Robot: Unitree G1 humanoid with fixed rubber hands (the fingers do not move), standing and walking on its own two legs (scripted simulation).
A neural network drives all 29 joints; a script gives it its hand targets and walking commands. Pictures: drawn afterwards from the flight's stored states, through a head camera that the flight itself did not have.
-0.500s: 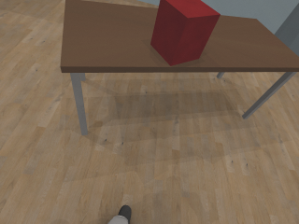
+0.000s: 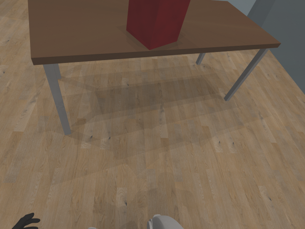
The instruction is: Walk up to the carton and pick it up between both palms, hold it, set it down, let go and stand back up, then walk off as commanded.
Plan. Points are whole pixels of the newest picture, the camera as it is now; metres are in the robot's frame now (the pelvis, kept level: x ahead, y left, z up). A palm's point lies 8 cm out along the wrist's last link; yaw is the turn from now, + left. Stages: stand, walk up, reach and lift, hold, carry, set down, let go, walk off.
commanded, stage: walk off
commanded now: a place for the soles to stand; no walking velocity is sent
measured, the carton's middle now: (156, 12) +1.08 -0.03 +0.05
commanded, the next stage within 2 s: none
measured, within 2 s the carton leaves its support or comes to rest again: neither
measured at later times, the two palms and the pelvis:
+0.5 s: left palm out of the picture +0.08 +0.22 -0.10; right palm (257, 172) +0.33 -0.40 -0.10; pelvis +0.14 -0.12 -0.02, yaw +6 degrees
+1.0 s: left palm (149, 148) +0.40 -0.02 -0.12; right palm (304, 184) +0.31 -0.63 -0.14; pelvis +0.24 -0.30 -0.02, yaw +6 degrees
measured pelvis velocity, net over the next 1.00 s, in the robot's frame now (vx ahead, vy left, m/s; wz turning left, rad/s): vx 0.24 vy -0.30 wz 0.10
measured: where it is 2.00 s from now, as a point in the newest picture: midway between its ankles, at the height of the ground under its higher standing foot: outside the picture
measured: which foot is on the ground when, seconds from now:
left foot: down 0.00-0.12, up 0.14-0.44, down 0.46-0.82, up 0.84-1.00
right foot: up 0.00-0.10, down 0.12-0.52, up 0.54-0.82, down 0.84-1.00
